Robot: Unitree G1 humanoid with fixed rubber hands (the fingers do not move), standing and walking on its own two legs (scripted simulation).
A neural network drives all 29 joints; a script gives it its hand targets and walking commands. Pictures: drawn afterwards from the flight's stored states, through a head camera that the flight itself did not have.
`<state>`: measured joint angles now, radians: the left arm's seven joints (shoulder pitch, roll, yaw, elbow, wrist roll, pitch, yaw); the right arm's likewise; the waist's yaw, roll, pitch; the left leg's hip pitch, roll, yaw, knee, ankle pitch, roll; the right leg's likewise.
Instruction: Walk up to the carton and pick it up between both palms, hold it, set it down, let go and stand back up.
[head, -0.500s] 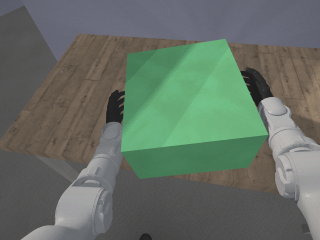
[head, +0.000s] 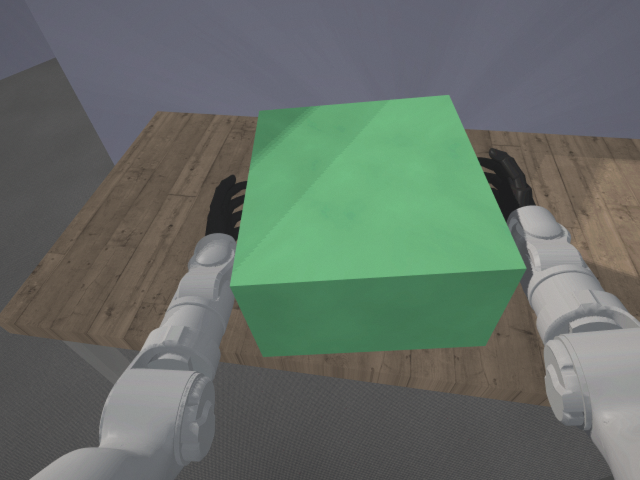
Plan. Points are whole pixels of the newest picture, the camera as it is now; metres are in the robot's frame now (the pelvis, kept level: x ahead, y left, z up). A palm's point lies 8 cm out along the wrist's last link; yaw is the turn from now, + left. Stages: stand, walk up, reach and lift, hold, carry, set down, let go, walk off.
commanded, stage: reach and lift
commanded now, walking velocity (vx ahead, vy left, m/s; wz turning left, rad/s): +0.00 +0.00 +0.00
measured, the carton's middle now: (361, 217) +0.44 +0.02 +0.08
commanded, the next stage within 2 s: hold in 1.72 s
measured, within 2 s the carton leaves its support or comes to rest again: neither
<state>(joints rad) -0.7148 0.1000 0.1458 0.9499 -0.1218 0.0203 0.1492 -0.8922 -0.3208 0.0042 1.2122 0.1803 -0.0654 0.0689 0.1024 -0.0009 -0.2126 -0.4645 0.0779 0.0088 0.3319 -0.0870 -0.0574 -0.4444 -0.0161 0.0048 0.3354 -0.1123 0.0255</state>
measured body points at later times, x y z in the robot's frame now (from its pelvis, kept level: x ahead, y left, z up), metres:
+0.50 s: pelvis +0.01 +0.01 +0.01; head -0.01 +0.02 +0.46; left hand +0.39 +0.21 +0.13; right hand +0.43 -0.17 +0.15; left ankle +0.03 +0.16 -0.74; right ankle +0.02 -0.13 -0.74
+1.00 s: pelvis +0.00 +0.01 +0.01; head -0.03 +0.02 +0.46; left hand +0.37 +0.23 +0.15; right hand +0.40 -0.16 +0.16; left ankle +0.03 +0.16 -0.74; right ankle +0.02 -0.13 -0.74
